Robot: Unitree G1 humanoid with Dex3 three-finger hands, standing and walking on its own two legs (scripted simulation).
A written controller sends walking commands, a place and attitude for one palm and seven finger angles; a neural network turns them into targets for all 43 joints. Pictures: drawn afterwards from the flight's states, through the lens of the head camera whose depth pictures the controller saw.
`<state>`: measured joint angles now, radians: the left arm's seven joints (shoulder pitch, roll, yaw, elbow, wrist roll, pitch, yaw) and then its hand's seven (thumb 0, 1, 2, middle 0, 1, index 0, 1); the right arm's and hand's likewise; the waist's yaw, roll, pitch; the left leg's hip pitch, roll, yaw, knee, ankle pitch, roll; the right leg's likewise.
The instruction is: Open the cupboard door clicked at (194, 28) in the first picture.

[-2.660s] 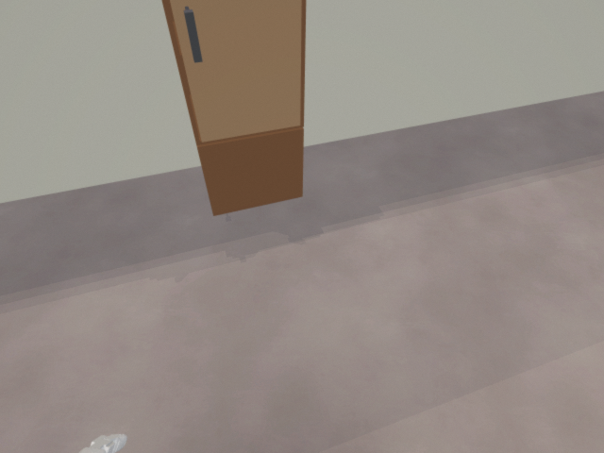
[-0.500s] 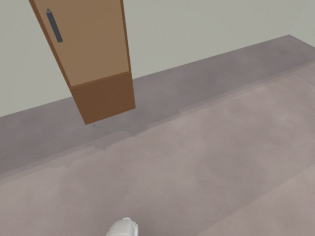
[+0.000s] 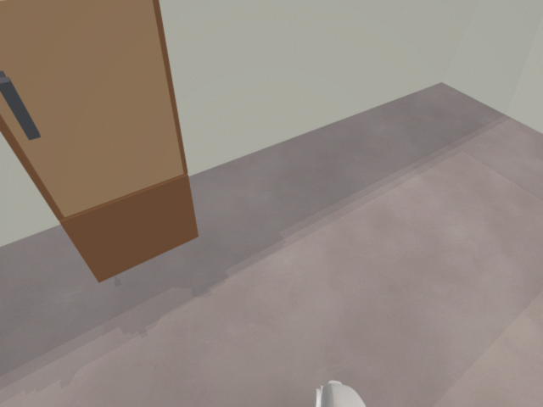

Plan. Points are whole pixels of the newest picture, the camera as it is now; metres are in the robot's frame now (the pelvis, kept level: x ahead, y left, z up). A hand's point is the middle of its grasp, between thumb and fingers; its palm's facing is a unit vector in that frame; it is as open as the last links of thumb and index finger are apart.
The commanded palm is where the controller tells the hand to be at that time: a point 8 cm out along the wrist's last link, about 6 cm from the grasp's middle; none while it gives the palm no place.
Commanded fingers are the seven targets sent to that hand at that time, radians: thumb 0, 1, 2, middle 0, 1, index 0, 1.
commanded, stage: walk to a spot facing it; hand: left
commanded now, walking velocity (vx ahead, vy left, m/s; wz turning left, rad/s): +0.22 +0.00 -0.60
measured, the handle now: (17, 105) +0.68 +0.63 +0.05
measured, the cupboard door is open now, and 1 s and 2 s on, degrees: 0 0 0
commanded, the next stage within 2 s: turn to face it in 0.10 s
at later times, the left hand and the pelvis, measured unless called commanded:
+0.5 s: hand (224, 323) +0.31 +0.11 -0.16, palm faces -0.04 -0.98 -0.19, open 7.2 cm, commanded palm none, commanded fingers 0.00 0.90 0.90 -0.20 -0.30 -0.20 -0.30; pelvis +0.18 -0.05 -0.01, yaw -2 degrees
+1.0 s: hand (156, 367) +0.22 +0.22 -0.17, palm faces +0.29 -0.92 -0.26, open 7.4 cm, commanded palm none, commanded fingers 0.00 0.90 0.90 -0.20 -0.30 -0.20 -0.30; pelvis +0.20 -0.01 +0.00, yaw +14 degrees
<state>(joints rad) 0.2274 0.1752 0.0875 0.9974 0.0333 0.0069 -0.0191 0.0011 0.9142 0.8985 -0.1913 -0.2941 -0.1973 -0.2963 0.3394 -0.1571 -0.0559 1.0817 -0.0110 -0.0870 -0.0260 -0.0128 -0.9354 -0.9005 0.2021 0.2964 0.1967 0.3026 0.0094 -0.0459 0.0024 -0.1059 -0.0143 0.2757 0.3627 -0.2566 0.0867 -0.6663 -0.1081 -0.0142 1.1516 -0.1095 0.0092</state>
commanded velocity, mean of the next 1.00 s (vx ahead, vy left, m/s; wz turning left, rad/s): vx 0.01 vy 0.00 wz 0.40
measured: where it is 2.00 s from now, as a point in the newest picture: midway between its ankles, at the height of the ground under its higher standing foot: outside the picture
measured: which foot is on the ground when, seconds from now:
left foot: down 0.00-0.28, up 0.30-0.74, down 0.76-1.00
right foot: up 0.00-0.28, down 0.30-0.76, up 0.78-1.00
